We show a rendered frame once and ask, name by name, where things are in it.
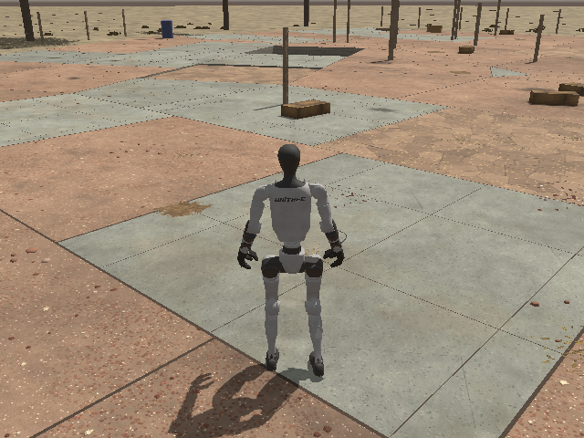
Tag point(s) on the robot right forearm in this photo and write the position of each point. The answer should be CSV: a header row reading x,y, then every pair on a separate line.
x,y
333,239

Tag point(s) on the robot left upper arm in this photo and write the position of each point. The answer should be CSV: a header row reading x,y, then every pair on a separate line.
x,y
257,206

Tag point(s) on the right robot hand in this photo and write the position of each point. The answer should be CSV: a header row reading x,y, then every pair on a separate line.
x,y
340,256

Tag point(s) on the robot right shin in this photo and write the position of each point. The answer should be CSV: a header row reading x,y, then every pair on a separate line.
x,y
316,330

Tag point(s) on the robot left forearm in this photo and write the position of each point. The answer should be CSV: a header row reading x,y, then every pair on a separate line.
x,y
247,240

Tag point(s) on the right robot foot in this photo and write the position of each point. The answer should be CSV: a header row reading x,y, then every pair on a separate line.
x,y
318,369

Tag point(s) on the robot right upper arm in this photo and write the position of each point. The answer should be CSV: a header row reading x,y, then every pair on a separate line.
x,y
318,191

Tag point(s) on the left robot hand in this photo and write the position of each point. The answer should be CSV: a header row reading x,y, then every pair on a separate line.
x,y
241,258

